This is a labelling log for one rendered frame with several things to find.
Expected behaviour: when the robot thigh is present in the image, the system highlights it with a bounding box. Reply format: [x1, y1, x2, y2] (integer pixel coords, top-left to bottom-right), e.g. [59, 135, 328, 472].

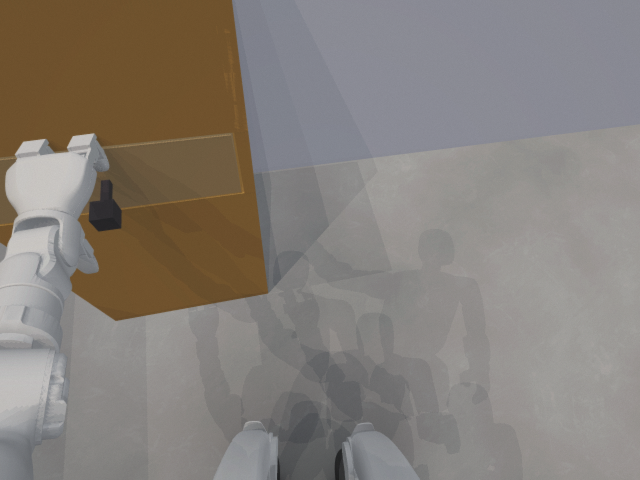
[213, 430, 278, 480]
[342, 431, 420, 480]

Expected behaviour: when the robot left thigh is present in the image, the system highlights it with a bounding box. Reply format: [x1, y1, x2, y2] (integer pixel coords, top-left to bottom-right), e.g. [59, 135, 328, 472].
[213, 430, 278, 480]

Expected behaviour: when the left robot upper arm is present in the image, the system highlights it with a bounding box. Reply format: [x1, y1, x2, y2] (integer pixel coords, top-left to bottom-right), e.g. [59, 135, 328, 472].
[0, 348, 70, 480]

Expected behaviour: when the robot right thigh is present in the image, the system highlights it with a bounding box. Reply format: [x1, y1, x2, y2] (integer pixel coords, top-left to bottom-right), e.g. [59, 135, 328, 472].
[342, 431, 420, 480]

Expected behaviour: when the handle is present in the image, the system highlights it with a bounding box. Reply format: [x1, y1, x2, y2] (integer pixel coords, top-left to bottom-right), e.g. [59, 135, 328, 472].
[89, 180, 122, 232]

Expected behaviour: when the robot left hand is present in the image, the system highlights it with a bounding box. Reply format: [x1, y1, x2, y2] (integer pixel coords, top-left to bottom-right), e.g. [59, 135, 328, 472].
[5, 133, 109, 274]

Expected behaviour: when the drawer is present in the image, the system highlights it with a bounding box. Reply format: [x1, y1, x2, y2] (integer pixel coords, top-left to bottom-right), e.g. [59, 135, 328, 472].
[0, 133, 241, 224]

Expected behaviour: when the left robot forearm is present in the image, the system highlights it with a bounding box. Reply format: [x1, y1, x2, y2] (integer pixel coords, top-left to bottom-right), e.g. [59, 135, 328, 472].
[0, 209, 81, 353]

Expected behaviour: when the cabinet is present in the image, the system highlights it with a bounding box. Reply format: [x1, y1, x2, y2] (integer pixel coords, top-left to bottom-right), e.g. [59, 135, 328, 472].
[0, 0, 268, 321]

